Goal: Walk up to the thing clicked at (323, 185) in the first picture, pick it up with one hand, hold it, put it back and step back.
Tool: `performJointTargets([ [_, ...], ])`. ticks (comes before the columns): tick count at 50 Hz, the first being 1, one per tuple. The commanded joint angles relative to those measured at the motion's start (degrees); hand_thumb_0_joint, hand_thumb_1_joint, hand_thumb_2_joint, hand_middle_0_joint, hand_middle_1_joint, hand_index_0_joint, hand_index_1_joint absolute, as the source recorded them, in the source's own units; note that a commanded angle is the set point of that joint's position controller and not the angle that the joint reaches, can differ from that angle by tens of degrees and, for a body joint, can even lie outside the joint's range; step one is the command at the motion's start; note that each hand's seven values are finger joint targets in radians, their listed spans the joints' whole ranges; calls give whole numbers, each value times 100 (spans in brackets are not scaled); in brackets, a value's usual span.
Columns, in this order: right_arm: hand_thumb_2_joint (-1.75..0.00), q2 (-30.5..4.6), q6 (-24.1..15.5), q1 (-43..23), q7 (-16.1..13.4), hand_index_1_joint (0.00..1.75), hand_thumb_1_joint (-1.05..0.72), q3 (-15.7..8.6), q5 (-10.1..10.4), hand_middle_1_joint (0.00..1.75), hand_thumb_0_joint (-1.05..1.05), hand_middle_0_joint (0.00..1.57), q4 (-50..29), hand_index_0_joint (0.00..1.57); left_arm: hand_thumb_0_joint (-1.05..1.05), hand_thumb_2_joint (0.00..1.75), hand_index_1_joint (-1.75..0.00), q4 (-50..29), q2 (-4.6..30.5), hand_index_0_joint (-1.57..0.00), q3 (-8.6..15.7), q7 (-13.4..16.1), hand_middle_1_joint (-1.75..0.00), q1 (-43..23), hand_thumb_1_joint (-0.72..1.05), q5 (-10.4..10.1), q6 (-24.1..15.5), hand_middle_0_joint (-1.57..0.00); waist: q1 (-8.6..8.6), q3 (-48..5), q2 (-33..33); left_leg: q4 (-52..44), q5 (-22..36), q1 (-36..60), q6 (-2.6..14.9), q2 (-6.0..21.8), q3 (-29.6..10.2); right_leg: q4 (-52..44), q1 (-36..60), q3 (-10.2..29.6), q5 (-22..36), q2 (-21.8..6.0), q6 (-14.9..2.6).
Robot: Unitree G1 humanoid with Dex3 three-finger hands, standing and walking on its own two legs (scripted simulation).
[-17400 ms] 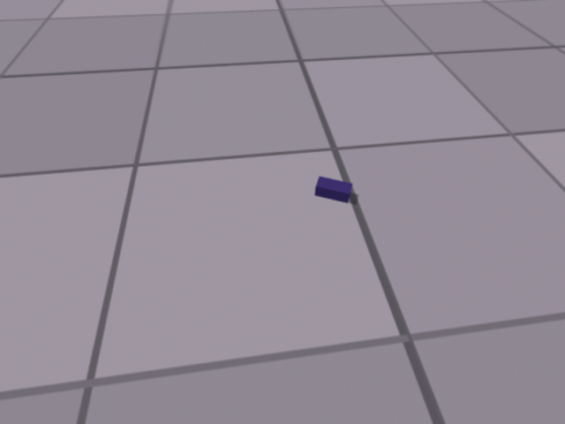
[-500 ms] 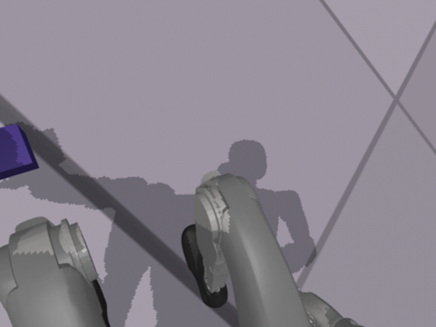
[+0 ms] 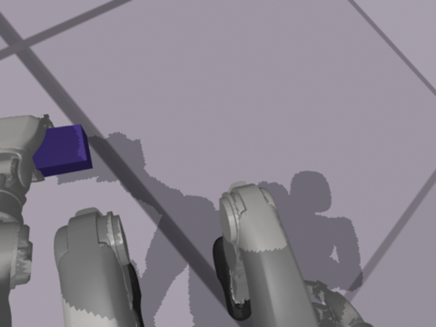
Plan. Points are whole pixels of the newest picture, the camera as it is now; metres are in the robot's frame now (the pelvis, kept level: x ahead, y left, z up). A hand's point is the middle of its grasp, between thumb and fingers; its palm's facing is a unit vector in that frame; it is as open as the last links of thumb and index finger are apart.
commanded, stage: settle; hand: left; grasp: from above
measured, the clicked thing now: (40, 154) +0.45 +0.28 -0.19
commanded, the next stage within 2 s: lift in 0.08 s
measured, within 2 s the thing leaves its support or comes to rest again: neither
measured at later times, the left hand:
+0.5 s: hand (5, 154) +0.42 +0.30 -0.09, palm faces -0.46 -0.07 -0.88, open 10.6 cm
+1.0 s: hand out of the picture +0.36 +0.30 +0.09, palm faces -0.41 -0.10 -0.91, open 10.6 cm
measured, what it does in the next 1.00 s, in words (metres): rises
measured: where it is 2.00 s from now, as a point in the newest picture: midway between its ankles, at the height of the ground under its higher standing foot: (185, 306)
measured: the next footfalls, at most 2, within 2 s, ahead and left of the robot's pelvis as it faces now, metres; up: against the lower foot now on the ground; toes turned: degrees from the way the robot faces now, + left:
none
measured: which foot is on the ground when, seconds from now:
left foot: down 0.00-1.00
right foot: down 0.00-1.00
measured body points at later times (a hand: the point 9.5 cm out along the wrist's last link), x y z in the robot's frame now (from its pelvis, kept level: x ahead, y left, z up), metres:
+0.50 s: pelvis -0.01 +0.00 +0.04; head +0.20 +0.05 +0.44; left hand +0.44 +0.30 -0.04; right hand +0.07 -0.27 -0.07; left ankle +0.08 +0.14 -0.29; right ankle +0.11 -0.13 -0.29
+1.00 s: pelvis +0.00 +0.01 +0.18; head +0.14 +0.05 +0.60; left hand +0.38 +0.30 +0.14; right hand +0.15 -0.25 +0.06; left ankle +0.08 +0.14 -0.29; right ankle +0.11 -0.13 -0.29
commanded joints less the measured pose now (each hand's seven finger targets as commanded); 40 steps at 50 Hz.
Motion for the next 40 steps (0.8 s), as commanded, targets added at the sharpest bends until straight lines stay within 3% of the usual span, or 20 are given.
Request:
performJointTargets([
  [1, -91, -1322, 83, 1102, -229, 30, -91, -482, 43, 30, 0, 20, -117, 20, 0, 85, -75, -1051, 1413, -87, 158, 152, -74, -1985, 44, -2, -74, -88, -163, -3765, 1286, -1410, 546, 2695, 256, -165, 678, -1643, 1861, -363, 758, 206, -450],
  [4, -90, -1295, 122, 1133, -302, 30, -91, -511, 54, 30, 0, 20, -98, 20, 0, 87, -76, -1186, 1438, -88, 207, 150, -74, -1907, 46, 2, -84, -89, -58, -3862, 1424, -1507, 653, 2821, 241, -172, 719, -1659, 1919, -355, 846, 176, -468],
  [7, -90, -1294, 173, 1225, -377, 30, -91, -548, 77, 30, 0, 20, -93, 20, 0, 90, -76, -1254, 1392, -91, 216, 119, -74, -1921, 50, 8, -64, -92, -74, -4008, 1427, -1591, 729, 2988, 252, -184, 733, -1691, 1945, -409, 1042, 136, -441],
  [8, -92, -1272, 195, 1220, -391, 30, -94, -554, 91, 30, 0, 20, -84, 20, 0, 84, -77, -1207, 1336, -96, 151, 97, -77, -1919, 53, 0, -53, -96, -76, -3978, 1423, -1603, 701, 2965, 254, -174, 741, -1728, 1941, -376, 991, 146, -449],
  [9, -90, -1251, 219, 1248, -410, 30, -89, -558, 95, 30, 0, 20, -86, 20, 0, 85, -69, -1254, 1323, -88, 177, 85, -69, -1822, 45, -15, -40, -88, -27, -4041, 1393, -1646, 693, 2943, 258, -181, 759, -1770, 2038, -351, 971, 146, -444],
  [10, -91, -1269, 231, 1273, -429, 30, -94, -579, 115, 30, 0, 20, -62, 20, 0, 80, -73, -1313, 1436, -94, 248, 74, -73, -1829, 50, -41, -20, -94, 9, -4059, 1373, -1681, 688, 2996, 258, -186, 765, -1777, 2045, -362, 961, 131, -451],
  [11, -90, -1241, 257, 1261, -440, 30, -89, -588, 120, 30, 0, 20, -89, 20, 0, 83, -67, -1394, 1406, -86, 230, 49, -65, -1787, 42, -61, 11, -86, 83, -4214, 1479, -1731, 752, 3058, 257, -183, 800, -1803, 2185, -328, 1038, 133, -450],
  [12, -91, -1269, 266, 1303, -449, 30, -93, -616, 144, 30, 0, 20, -91, 20, 0, 80, -72, -1437, 1470, -93, 304, 11, -72, -1778, 49, -66, 44, -93, 83, -4242, 1444, -1776, 801, 3184, 258, -193, 792, -1809, 2138, -373, 1113, 108, -452],
  [15, -91, -1205, 335, 1323, -477, 30, -92, -679, 218, 30, 0, 20, -124, 20, 0, 85, -70, -1524, 1248, -93, 132, -191, -69, -1689, 52, -216, 145, -94, 87, -4302, 1340, -1912, 783, 3253, 284, -192, 829, -1986, 2269, -309, 1119, 115, -446],
  [19, -91, -1204, 436, 1303, -561, 30, -92, -770, 308, 30, 0, 20, -202, 20, 0, 87, -72, -1997, 1365, -94, 157, -543, -71, -1554, 53, -339, 167, -94, 215, -4296, 1336, -2117, 577, 3295, 297, -207, 840, -2179, 2333, -243, 858, 83, -470],
  [22, -91, -1143, 529, 1249, -622, 30, -91, -811, 408, 30, 0, 20, -310, 20, 0, 87, -73, -2303, 1240, -93, 131, -728, -73, -1238, 53, -361, 154, -93, 323, -4416, 1336, -2399, 582, 3563, 275, -212, 795, -2238, 2444, -262, 904, 78, -478],
  [32, -90, -1042, 659, 1080, -855, 30, -91, -924, 624, 30, 0, 20, -621, 20, 0, 88, -75, -3448, 960, -91, -43, -1057, -75, -706, 51, -659, 221, -91, 475, -4183, 1146, -3261, 50, 4045, 291, -197, 680, -3002, 2699, -147, 378, 68, -458],
  [37, -90, -958, 700, 995, -978, 30, -91, -970, 730, 30, 0, 20, -776, 20, 0, 85, -76, -4105, 822, -92, -124, -1211, -77, -267, 54, -836, 360, -91, 551, -4272, 1095, -3804, 89, 4592, 282, -176, 627, -3419, 3274, -102, 489, 59, -425],
  [38, -90, -977, 716, 963, -1008, 30, -91, -979, 752, 30, 0, 20, -767, 20, 0, 87, -76, -4200, 887, -92, -41, -1227, -76, -203, 54, -854, 392, -92, 603, -4308, 1067, -3925, 147, 4766, 281, -175, 580, -3472, 3353, -111, 579, 32, -413],
  [40, -90, -926, 725, 900, -1072, 30, -91, -987, 788, 30, 0, 20, -828, 20, 0, 87, -77, -4492, 748, -93, -147, -1273, -77, -167, 55, -919, 458, -93, 579, -4334, 1152, -4194, 104, 5053, 258, -150, 548, -3632, 3523, -100, 592, 42, -408],
])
